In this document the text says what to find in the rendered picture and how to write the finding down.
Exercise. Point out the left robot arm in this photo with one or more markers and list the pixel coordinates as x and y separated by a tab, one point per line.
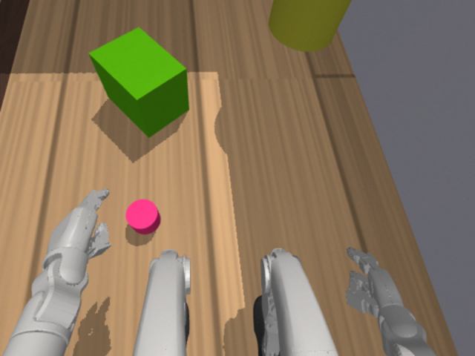
47	321

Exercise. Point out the right robot foot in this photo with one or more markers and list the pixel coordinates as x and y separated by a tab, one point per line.
259	325

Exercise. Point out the left robot hand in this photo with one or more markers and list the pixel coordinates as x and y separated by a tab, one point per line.
76	229

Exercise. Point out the right robot arm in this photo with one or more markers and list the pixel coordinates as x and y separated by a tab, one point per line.
401	334

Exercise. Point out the right robot hand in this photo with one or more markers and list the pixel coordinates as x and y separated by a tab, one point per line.
375	292

